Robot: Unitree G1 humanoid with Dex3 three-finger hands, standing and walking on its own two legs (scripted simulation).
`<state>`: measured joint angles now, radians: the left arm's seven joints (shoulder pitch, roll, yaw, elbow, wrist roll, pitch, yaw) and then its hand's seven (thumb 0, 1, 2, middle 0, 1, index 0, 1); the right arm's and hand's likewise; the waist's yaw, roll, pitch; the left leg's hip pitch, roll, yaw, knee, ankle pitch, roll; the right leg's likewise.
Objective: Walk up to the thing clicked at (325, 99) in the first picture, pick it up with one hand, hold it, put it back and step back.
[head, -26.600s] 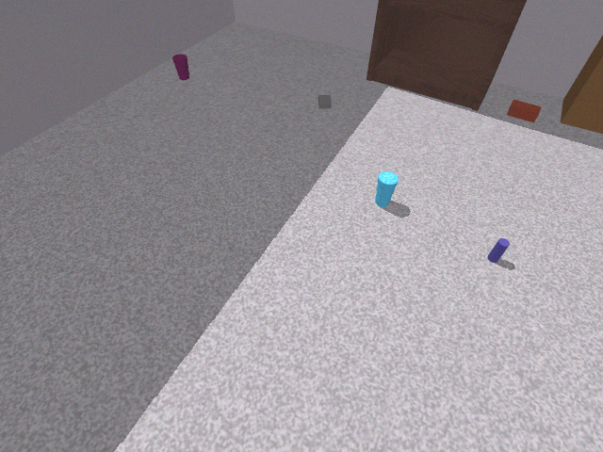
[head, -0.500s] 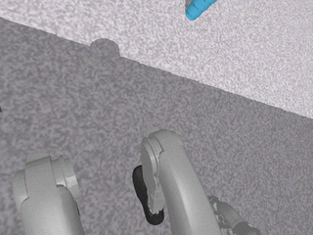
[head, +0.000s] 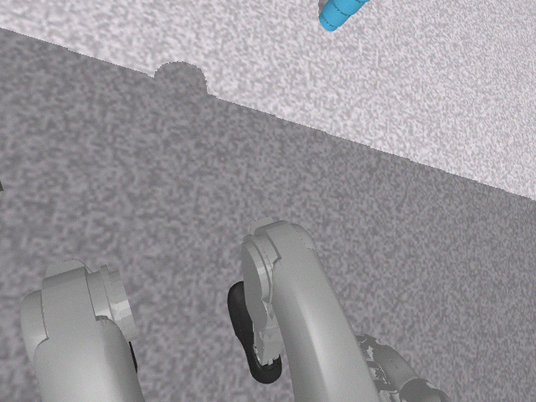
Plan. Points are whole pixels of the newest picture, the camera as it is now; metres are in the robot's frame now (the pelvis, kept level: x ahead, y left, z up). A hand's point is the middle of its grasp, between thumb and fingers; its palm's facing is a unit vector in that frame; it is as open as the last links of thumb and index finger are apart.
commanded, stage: rise first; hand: left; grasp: from above
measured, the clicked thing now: out of the picture +0.47 +0.37 -0.30
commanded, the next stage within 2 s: approach in 0.12 s
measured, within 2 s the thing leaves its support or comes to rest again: neither
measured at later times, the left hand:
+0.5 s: hand out of the picture +0.46 +0.36 -0.18, palm faces -0.43 -0.10 -0.90, open 14.2 cm
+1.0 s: hand out of the picture +0.45 +0.36 -0.18, palm faces -0.51 -0.14 -0.85, open 14.0 cm
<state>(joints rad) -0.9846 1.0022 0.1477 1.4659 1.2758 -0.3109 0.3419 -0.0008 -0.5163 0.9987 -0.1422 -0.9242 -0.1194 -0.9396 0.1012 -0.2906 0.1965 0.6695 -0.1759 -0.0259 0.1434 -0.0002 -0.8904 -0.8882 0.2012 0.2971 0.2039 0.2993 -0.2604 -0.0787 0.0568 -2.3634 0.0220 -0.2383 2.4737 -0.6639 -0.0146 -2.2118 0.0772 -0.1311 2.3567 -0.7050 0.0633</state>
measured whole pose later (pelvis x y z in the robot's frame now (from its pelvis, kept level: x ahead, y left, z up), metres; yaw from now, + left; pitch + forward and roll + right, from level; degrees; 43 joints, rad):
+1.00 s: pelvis +0.00 +0.00 +0.00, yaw +1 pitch +31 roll -11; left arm -1.03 0.98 0.09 1.48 1.20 -0.25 0.26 0.00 -0.50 0.96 -0.15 -0.95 -0.14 -0.96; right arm 0.13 -0.30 0.23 0.64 -0.16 -0.02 0.13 0.00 -0.90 -0.89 0.20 0.30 0.20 0.30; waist -0.29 -0.07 0.09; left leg -2.35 0.03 -0.22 2.45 -0.66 -0.02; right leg -2.22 0.08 -0.12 2.35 -0.69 0.06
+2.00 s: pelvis +0.00 +0.00 -0.01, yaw -3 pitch +28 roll -15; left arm -1.09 1.10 0.09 1.68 1.26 -0.26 0.53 0.00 -0.55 1.01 -0.09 -0.95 -0.07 -0.97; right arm 0.06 -0.33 0.34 0.62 -0.25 -0.16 0.19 0.00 -0.90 -0.90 0.20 0.30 0.20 0.30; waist -0.36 -0.17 0.17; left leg -2.36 0.04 -0.30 2.54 -0.70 -0.02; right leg -2.21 0.11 -0.17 2.37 -0.70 0.07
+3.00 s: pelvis +0.00 +0.01 -0.01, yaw -4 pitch +26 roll -16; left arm -1.08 1.15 0.09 1.70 1.27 -0.28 0.56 0.00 -0.49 0.96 -0.09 -0.99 -0.08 -0.99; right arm 0.03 -0.35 0.38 0.60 -0.27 -0.18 0.19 0.00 -0.90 -0.90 0.20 0.30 0.20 0.30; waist -0.37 -0.20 0.22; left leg -2.34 0.04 -0.32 2.55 -0.70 -0.01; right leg -2.18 0.11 -0.19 2.36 -0.68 0.08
